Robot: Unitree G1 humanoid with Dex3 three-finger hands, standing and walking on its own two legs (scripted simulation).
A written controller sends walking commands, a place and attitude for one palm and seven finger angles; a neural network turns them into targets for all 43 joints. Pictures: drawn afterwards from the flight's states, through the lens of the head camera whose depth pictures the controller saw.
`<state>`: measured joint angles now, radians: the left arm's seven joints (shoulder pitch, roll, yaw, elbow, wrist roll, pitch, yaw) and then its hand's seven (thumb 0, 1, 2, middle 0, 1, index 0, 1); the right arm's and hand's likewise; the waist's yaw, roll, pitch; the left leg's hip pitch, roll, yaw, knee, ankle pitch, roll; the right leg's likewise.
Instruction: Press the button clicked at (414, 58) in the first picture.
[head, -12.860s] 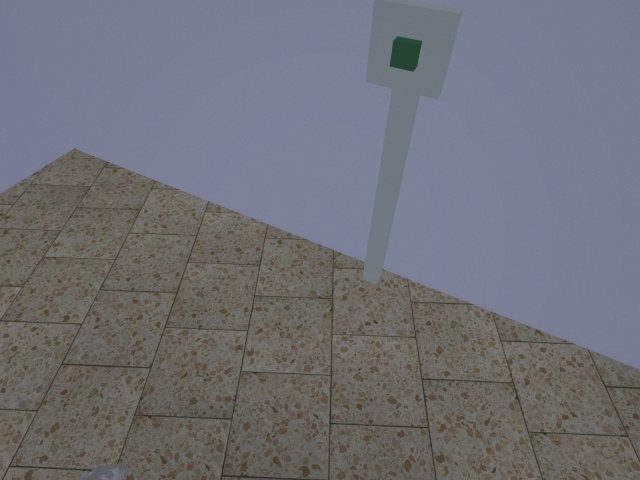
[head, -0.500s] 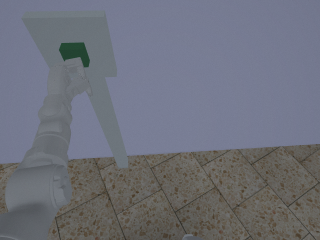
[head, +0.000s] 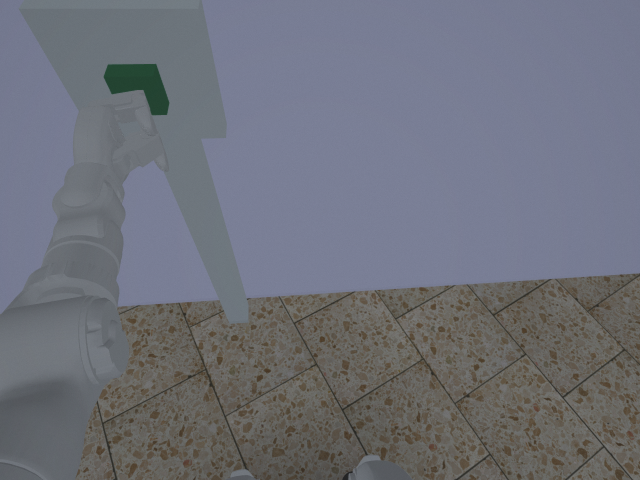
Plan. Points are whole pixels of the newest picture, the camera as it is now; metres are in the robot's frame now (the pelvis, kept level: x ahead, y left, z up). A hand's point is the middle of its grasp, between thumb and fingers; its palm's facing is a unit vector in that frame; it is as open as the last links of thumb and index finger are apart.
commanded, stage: press the button with the knuckle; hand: left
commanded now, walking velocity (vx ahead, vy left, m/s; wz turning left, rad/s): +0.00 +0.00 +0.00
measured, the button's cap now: (139, 87) +0.57 +0.18 +0.16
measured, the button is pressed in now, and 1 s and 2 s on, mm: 3 0 0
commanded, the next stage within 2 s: hold the button down briefly in 0.16 s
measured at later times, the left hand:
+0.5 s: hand (153, 137) +0.51 +0.17 +0.12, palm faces +0.00 -1.00 -0.02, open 2.9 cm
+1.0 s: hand (155, 147) +0.49 +0.17 +0.12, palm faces +0.02 -1.00 +0.00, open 3.0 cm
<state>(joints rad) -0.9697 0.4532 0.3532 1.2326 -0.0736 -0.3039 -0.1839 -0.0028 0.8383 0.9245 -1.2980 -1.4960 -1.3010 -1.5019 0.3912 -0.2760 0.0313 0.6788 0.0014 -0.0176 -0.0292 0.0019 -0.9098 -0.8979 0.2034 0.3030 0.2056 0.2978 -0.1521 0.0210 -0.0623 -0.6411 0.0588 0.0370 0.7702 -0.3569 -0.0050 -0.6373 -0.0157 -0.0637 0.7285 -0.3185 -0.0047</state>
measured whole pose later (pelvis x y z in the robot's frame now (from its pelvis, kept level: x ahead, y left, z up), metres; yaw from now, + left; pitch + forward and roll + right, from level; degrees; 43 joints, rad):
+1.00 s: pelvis -0.01 +0.01 -0.01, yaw -1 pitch +14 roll -1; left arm -0.95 0.44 0.35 1.18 -0.09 -0.31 -0.16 0.00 0.83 0.92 -1.30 -1.50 -1.32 -1.50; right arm 0.43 -0.28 0.04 0.65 -0.01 -0.04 -0.01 0.00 -0.91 -0.90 0.20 0.30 0.21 0.30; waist -0.16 0.03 -0.07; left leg -0.70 0.06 0.05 0.81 -0.36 0.01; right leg -0.69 -0.02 -0.05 0.76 -0.31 0.01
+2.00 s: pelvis +0.01 +0.00 +0.02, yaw +0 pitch +3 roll +0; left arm -0.26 0.28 0.25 0.40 -0.24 -0.11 -0.21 0.01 0.90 0.90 -1.30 -1.50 -1.30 -1.50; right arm 0.30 -0.27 0.04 0.61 0.05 -0.05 -0.06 0.01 -0.91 -0.90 0.20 0.30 0.20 0.30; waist -0.02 0.05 -0.05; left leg -0.34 0.04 0.05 0.63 -0.33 -0.01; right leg -0.36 -0.02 -0.05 0.63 -0.31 -0.01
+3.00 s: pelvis +0.02 +0.00 +0.03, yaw +1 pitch -6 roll -1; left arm 0.54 0.31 0.28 -0.47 -0.04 -0.09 0.10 0.01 0.89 0.90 -1.30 -1.50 -1.31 -1.50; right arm 0.20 -0.23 0.02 0.63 -0.02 -0.11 -0.08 0.01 -0.91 -0.90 0.20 0.30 0.21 0.30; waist 0.08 0.08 0.02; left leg -0.06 0.03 0.04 0.41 -0.25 0.00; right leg -0.06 -0.02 -0.06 0.38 -0.22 0.01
